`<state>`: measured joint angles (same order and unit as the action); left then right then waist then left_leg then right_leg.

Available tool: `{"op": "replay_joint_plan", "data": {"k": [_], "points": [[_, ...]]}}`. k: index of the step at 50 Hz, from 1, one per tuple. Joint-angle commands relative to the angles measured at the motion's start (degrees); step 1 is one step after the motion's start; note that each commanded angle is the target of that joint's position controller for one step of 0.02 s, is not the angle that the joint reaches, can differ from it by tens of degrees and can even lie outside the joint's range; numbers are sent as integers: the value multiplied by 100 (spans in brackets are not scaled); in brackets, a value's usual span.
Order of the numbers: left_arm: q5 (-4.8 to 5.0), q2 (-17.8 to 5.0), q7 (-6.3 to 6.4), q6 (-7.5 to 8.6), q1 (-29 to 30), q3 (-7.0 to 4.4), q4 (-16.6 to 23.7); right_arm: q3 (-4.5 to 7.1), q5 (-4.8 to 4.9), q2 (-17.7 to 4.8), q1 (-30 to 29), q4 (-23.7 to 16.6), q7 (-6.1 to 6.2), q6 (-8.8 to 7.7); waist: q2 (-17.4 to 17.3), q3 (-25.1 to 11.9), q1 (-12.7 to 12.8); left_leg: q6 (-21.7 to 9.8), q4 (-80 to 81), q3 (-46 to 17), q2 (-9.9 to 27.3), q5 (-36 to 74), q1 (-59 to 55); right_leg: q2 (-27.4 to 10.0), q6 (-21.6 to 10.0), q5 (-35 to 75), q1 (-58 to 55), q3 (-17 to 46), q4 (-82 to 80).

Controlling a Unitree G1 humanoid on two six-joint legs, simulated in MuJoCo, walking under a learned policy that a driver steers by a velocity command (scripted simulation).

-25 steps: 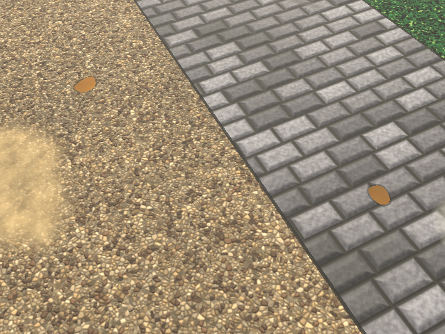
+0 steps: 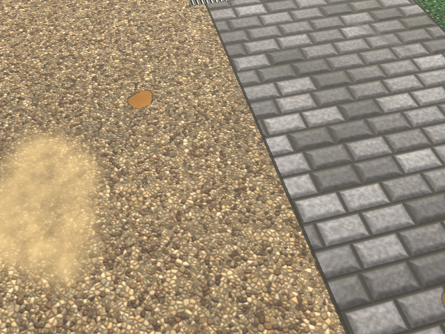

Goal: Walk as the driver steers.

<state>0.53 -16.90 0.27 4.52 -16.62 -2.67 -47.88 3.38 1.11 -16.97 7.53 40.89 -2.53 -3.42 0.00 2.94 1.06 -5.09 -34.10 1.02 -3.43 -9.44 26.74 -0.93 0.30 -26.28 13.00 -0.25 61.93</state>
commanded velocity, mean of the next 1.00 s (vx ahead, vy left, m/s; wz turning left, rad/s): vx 0.50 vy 0.00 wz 0.57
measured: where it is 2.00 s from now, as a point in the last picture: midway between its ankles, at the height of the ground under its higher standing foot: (133, 195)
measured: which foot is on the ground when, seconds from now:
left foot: down 0.00-0.42, up 0.44-0.90, down 0.92-1.00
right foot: up 0.00-0.38, down 0.40-0.90, up 0.92-1.00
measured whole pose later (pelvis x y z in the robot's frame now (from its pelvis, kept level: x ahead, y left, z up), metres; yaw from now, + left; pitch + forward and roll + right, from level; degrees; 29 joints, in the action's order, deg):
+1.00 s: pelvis +0.52 +0.12 +0.00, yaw +35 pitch +1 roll -1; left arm 1.3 -18.0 -0.4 4.9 -15.1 -3.4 -46.6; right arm 4.1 1.3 -17.5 8.4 34.6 -2.1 -1.7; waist 0.2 4.3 1.8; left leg -5.6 -35.1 1.2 -3.3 -10.9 25.9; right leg -3.1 0.8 -27.1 15.3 -0.9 65.8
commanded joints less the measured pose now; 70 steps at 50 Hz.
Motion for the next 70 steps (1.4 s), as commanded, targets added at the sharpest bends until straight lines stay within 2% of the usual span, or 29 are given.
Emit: {"op": "replay_joint_plan", "data": {"k": [1,3,5,11,16,19,20,21,22,23,24,27,32,37,41,43,45,46,47,48,49,50,51,52,55,61,66,68,70], "points": [[21,-749,-43,402,524,-118,773,248,-24,-827,938,-169,75,-40,-61,-815,-444,-1203,1799,-2895,1661,-115,-3017,-353,-123,488,3061,524,860],[-122,-763,-4,290,421,-181,783,179,-101,-631,555,-336,107,-40,-265,-575,-96,-1146,2048,-2393,1358,756,-2013,-544,-12,847,2352,542,257],[-156,-604,10,177,311,-161,795,210,-74,-702,553,-355,165,-51,-324,-525,4,-1215,2176,-2060,1236,1261,-1563,-524,175,1022,2166,429,-157],[-114,-270,-23,180,1537,-36,1156,289,14,-919,1062,-187,341,17,-408,-284,-430,-779,2089,-1510,753,894,-1076,-78,409,3057,1690,290,-2623],[-14,-546,-138,281,1886,-131,1309,294,53,-869,1399,-51,389,114,-532,-279,-481,-630,1479,-2293,1062,421,-1796,75,236,2828,1438,565,-3422],[-29,-777,-113,354,1059,-276,1115,268,14,-740,1219,-122,382,159,-683,-565,7,-392,640,-2458,908,897,-1860,65,-128,2364,277,425,-3798],[-131,-1008,-70,380,327,-359,1034,154,-39,-442,1184,-211,349,138,-382,-1253,356,-204,-582,-2126,601,661,-1382,-577,-463,2230,-1068,940,-3633],[-224,-1501,-36,316,-415,-500,898,40,65,-90,1858,-341,348,92,1040,-2184,290,255,-2538,-1264,-223,-978,509,-1889,-1333,1225,-3272,3087,-3784],[-67,-1225,-89,255,-543,-453,805,39,96,-372,1991,-370,352,59,1754,-2202,266,348,-3559,-1143,-22,-2490,1551,-2388,-1556,-1,-3475,4571,-4308],[-30,-785,-69,223,-258,-334,892,167,110,-845,1543,-334,347,80,1035,-1382,378,386,-3991,-1198,288,-2015,1883,-2180,-1315,-441,-2784,3921,-4451],[-68,-636,-48,173,32,-279,935,194,59,-902,1123,-409,351,117,598,-851,354,422,-4019,-963,479,-1573,1825,-1942,-1119,94,-2068,3102,-4518],[-131,-394,-34,163,460,-185,834,210,40,-617,903,-525,281,185,672,-201,32,450,-3429,-810,887,-950,1296,-1399,-971,1423,-732,1664,-4978],[-92,-683,-41,230,406,-303,600,130,6,-308,560,-729,231,256,441,-125,7,590,-2498,-668,1032,-156,1493,-1437,-1173,2576,-703,599,-5344],[-36,-883,-5,134,243,-343,413,54,15,-171,-246,-909,58,160,312,28,295,491,-915,-228,908,1084,1129,-1274,-939,3008,-945,-381,-5331],[83,-1093,-6,9,-9,-413,242,78,33,-251,-687,-1155,-58,171,335,177,337,243,-298,43,766,642,1038,-1502,-795,3626,-1571,-684,-5059],[142,-1273,24,-62,18,-470,237,180,-8,-445,-456,-1180,-70,206,507,-82,84,7,-193,351,426,28,443,-1514,-677,5471,-1801,-911,-4340],[177,-1262,65,-131,101,-454,270,459,3,-904,977,-829,-1,262,409,-875,-757,-368,229,531,-48,195,-1610,-1268,-432,6334,-1260,-1217,-2370],[-2,-951,78,-106,-27,-323,366,634,40,-1355,1905,-613,123,325,-274,-1410,-1094,-712,297,-656,630,202,-3409,-1019,-178,4295,234,-1218,-569],[-191,-190,-17,47,-529,-55,737,654,78,-1945,1577,-716,130,240,-1687,-2026,-299,-1833,963,-4049,2050,-987,-5023,169,118,-789,2668,-518,1322],[22,-741,-89,237,168,-146,766,502,47,-1366,1750,-840,96,152,-919,-2400,-829,-1800,1667,-4723,2203,-1660,-5074,78,34,-715,3252,559,1777],[198,-947,-119,332,652,-197,937,408,-6,-1111,1547,-756,80,67,-687,-1516,-828,-1526,1768,-3911,2047,-1179,-4434,-144,-75,-121,3593,505,1596],[144,-839,-89,363,575,-156,848,336,-13,-908,1186,-734,90,32,-193,-1111,-531,-1315,1744,-3155,1864,-504,-3605,-437,-105,392,3292,457,1095],[19,-834,-62,336,501,-170,736,257,-48,-684,799,-773,106,27,-110,-812,-310,-1167,1782,-2543,1678,282,-2868,-637,-51,678,2895,406,645],[3,-842,-78,259,330,-188,655,192,-134,-543,594,-821,126,6,-278,-734,-131,-1114,1906,-2194,1563,849,-2375,-775,-17,875,2481,430,477],[-6,-610,-87,46,152,-145,514,185,-145,-619,596,-627,151,-107,-286,-564,-7,-1127,2262,-1474,1483,1676,-1737,-811,162,1271,2207,283,88],[51,-353,-159,28,1010,-47,694,168,-184,-706,798,-249,238,-191,-257,-60,-350,-657,2637,-275,1190,1385,-1743,-601,145,3421,2345,210,-1883],[89,-285,-325,55,1629,-6,995,212,-126,-797,1161,114,250,-138,-168,221,-626,-547,2525,-1,1586,1524,-2768,-356,-104,3416,2695,176,-2801],[4,-289,-420,76,1640,-18,1096,221,-122,-820,1064,153,307,-27,-206,190,-536,-413,1982,149,1646,2878,-3125,-177,-238,2906,2653,-32,-3015],[-65,-535,-468,81,1105,-138,1071,257,-105,-980,918,84,425,87,-515,-329,-229,-189,975,258,1561,4973,-3335,231,-397,2353,1923,-393,-2977]]}}
Velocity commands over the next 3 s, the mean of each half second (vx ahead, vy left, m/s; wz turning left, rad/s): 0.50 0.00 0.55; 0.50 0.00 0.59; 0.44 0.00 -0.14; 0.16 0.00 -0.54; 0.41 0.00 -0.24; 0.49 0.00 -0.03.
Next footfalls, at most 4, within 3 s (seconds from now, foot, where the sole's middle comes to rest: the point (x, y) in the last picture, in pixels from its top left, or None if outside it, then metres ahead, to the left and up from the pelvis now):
0.40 right None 0.43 -0.11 -0.76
0.92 left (150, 286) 0.58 0.25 -0.76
1.44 right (163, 181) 0.96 0.25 -0.76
1.88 left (97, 188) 0.93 0.48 -0.76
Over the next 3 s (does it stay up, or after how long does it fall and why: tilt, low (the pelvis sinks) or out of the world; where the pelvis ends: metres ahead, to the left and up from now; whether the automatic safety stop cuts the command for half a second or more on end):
stays up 1.35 0.38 0.02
